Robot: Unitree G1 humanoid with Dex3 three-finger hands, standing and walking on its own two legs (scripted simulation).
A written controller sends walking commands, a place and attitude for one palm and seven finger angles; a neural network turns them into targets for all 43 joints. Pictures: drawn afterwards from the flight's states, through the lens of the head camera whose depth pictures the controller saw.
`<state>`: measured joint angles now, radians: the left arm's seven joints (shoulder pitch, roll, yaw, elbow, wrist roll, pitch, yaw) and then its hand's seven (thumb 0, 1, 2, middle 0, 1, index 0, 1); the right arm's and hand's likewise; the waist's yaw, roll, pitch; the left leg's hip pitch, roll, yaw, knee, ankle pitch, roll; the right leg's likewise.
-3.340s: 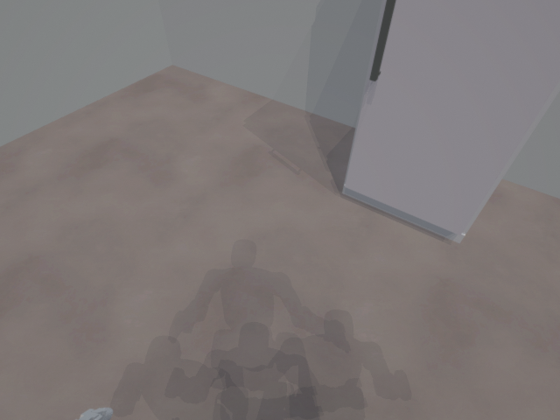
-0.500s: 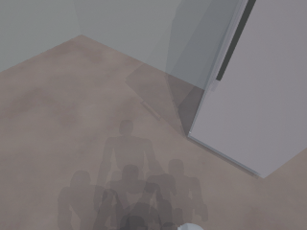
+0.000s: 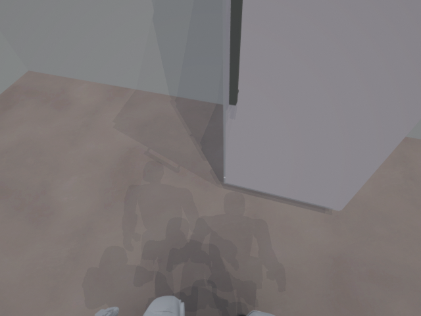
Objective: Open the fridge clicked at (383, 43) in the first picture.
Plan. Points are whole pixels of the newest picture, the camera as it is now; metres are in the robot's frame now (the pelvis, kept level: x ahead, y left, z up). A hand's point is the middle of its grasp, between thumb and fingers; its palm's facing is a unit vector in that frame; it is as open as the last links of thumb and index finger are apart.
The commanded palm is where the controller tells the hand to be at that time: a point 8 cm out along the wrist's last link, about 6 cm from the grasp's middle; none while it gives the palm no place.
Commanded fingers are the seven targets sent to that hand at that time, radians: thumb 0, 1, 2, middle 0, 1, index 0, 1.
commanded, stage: turn to face it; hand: left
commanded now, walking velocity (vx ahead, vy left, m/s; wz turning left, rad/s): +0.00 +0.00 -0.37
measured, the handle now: (238, 20) +0.73 -0.04 +0.17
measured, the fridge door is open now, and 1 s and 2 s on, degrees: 0 0 0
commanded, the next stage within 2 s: take the last steps up to it in 0.32 s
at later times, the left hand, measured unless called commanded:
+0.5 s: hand out of the picture +0.12 +0.26 -0.17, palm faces -0.12 -0.97 -0.21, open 7.4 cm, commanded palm none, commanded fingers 0.00 0.90 0.90 -0.20 -0.30 -0.20 -0.30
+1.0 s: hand (162, 279) +0.21 +0.13 -0.15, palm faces -0.20 -0.95 -0.24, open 7.1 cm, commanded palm none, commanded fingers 0.00 0.90 0.90 -0.20 -0.30 -0.20 -0.30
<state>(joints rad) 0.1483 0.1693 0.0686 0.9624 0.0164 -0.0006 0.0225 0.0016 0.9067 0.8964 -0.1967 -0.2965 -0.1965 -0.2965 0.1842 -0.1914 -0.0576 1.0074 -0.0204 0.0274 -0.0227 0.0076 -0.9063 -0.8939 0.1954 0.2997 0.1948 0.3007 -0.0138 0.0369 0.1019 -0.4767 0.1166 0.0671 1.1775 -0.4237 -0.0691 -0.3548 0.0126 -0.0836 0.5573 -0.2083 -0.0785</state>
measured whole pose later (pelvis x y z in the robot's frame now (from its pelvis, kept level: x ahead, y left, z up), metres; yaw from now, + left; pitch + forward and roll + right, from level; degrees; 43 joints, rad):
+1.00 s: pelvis +0.10 -0.03 +0.01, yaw -14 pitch +0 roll +0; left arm 0.24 0.16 0.06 1.05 0.01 -0.06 0.02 -0.02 0.95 0.90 -0.20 -0.30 -0.20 -0.30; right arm 0.34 -0.20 -0.06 1.11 -0.04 0.01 0.00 0.01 -0.91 -0.89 0.19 0.30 0.19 0.30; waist -0.04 0.04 0.00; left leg -0.50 0.13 0.09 1.02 -0.33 -0.04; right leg -0.06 0.01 -0.14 0.37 -0.31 -0.04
